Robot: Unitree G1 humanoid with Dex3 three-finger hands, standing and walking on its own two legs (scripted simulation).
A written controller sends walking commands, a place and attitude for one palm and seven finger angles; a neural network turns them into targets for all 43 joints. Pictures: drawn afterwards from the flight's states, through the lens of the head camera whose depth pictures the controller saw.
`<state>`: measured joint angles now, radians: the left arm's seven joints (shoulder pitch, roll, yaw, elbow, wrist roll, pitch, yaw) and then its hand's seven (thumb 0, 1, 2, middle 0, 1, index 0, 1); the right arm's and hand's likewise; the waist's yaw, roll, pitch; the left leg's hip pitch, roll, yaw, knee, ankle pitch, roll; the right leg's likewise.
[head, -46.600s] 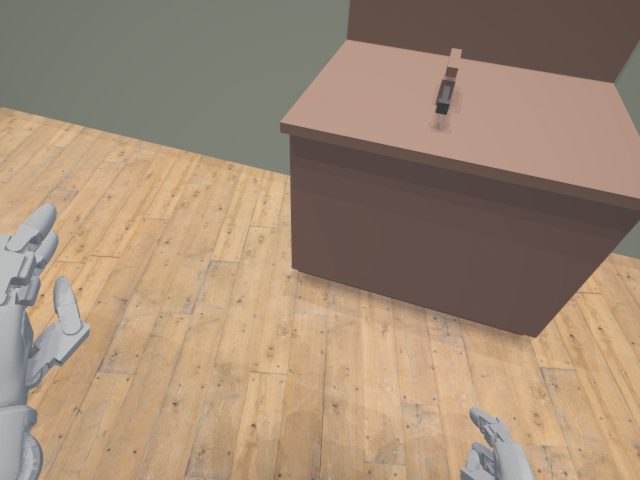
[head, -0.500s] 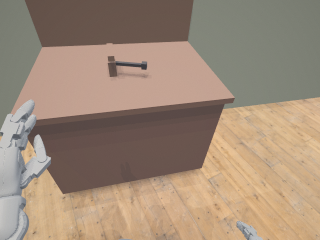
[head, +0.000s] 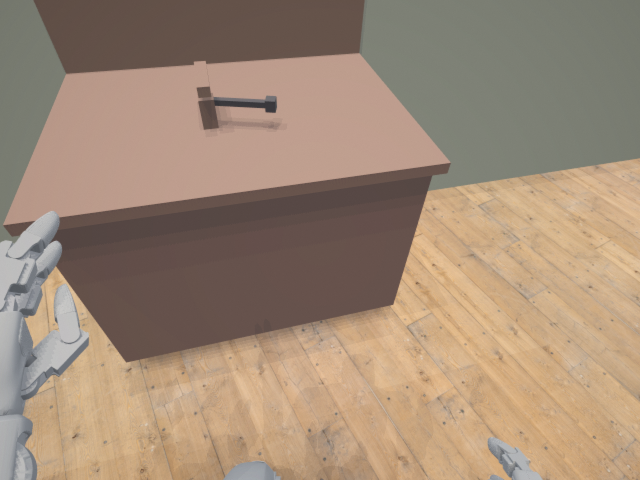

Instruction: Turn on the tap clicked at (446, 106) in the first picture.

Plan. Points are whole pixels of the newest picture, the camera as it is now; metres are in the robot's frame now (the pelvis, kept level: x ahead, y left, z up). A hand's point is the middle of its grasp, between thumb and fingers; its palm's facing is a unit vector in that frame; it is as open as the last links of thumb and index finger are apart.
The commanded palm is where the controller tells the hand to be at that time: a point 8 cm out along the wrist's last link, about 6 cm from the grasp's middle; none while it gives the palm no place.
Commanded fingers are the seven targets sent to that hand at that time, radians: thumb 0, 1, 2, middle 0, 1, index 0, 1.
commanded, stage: stop stepping back and stand still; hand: left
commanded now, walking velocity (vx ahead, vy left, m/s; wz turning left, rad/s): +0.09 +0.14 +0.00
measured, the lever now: (270, 104) +0.89 +0.18 +0.03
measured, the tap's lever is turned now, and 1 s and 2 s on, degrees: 73 73 73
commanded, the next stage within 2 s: stand and check the lever's angle in 0.14 s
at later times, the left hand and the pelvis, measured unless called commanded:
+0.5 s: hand (50, 303) +0.23 +0.28 +0.16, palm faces +0.43 -0.83 -0.35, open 7.4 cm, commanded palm +0.18 +0.32 +0.18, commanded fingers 0.00 0.90 0.90 -0.20 -0.30 -0.20 -0.30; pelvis +0.03 +0.03 +0.00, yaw +1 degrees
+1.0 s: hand (37, 295) +0.24 +0.29 +0.17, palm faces +0.42 -0.84 -0.34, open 7.4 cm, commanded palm +0.18 +0.33 +0.18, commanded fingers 0.00 0.90 0.90 -0.20 -0.30 -0.20 -0.30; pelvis +0.03 +0.05 +0.01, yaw +1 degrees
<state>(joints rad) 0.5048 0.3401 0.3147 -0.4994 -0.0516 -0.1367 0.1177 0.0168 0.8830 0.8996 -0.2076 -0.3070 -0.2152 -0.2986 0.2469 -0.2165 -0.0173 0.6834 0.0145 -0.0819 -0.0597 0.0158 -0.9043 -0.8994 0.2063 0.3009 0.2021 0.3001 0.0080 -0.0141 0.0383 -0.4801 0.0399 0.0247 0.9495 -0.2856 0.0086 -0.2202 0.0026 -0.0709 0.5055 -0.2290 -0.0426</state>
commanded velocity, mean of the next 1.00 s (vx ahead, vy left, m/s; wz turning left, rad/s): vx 0.00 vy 0.00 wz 0.00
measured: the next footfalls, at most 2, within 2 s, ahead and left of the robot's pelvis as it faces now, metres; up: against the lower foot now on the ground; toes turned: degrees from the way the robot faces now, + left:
left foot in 0.10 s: +0.09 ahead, +0.14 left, +0.00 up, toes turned +2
